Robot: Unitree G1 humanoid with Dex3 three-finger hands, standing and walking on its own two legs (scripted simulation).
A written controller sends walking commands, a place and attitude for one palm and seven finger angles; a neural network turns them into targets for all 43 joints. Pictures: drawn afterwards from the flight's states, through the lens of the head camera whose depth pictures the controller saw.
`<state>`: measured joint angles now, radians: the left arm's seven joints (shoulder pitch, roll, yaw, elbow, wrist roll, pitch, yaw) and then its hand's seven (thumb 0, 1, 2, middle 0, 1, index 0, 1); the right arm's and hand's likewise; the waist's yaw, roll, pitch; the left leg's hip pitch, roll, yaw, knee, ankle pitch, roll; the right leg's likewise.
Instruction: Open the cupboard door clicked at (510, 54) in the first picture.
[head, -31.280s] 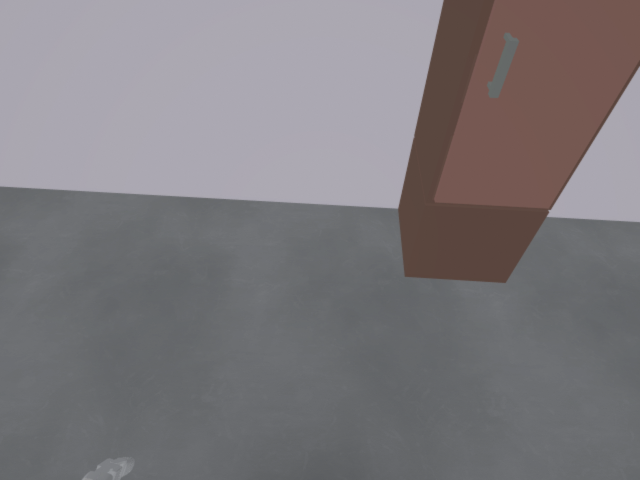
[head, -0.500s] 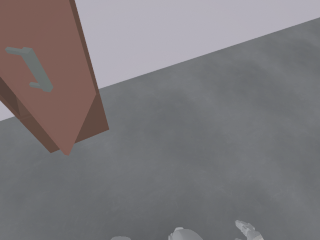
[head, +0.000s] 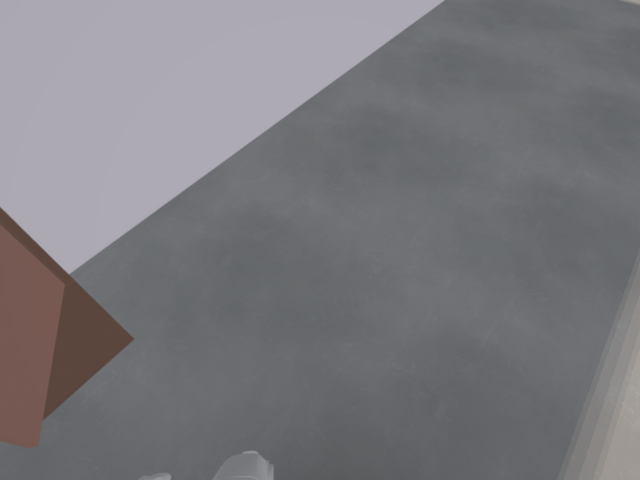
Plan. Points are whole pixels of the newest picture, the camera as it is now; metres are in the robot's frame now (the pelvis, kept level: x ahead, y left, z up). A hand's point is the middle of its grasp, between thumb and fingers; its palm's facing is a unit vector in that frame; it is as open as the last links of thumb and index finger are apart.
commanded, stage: walk to a spot facing it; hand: left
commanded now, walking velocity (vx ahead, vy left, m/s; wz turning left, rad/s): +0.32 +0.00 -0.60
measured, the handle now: out of the picture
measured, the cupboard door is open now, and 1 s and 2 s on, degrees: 52 52 52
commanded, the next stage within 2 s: turn to face it in 1.36 s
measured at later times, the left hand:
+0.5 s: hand (277, 322) +0.38 +0.09 -0.16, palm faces -0.38 -0.91 -0.18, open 7.4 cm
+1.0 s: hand (328, 315) +0.39 +0.00 -0.16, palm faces -0.29 -0.93 -0.22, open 7.3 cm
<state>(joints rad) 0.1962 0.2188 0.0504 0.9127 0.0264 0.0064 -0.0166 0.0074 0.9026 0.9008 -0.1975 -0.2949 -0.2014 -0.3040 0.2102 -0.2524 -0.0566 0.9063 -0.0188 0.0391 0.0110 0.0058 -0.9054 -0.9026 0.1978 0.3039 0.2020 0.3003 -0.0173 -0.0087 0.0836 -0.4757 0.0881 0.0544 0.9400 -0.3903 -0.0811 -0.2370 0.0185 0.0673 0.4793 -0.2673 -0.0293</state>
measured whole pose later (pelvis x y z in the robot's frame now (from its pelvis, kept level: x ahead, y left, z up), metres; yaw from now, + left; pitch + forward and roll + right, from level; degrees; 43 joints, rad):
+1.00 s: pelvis +0.38 -0.18 +0.00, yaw -24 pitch +1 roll +2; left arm 0.43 0.13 0.03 1.11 0.01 -0.09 0.02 0.00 0.92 0.90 -0.20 -0.29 -0.20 -0.30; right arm 0.10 -0.18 -0.05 1.00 -0.01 0.00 0.01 0.00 -0.91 -0.90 0.20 0.30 0.20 0.30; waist 0.04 0.01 0.01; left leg -0.62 0.09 0.06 0.92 -0.15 -0.04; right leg 0.04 0.11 -0.04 0.22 -0.28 -0.14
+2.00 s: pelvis +0.79 -0.36 -0.02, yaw -4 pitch +1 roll -2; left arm 0.15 0.20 0.06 0.93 0.02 0.00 0.01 -0.02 0.93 0.90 -0.20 -0.30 -0.20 -0.30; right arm 0.16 -0.23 -0.06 0.91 -0.02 0.02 0.02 0.00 -0.91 -0.90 0.19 0.30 0.20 0.30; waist -0.03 -0.05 0.04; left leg -0.43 0.08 0.12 0.68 -0.24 -0.02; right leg -0.27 -0.17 -0.34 0.69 -0.38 0.03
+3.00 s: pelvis +0.84 -0.43 -0.01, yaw +31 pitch +2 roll +0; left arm 0.15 0.26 0.07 0.89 0.02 0.05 0.00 0.01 0.91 0.90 -0.19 -0.29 -0.20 -0.30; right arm 0.14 -0.22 -0.05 0.91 -0.03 0.04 0.00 0.00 -0.90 -0.90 0.20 0.30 0.21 0.30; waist 0.00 -0.01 0.09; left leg -0.31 0.00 -0.04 0.52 -0.25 -0.01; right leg -0.45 -0.08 -0.03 0.92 -0.44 0.08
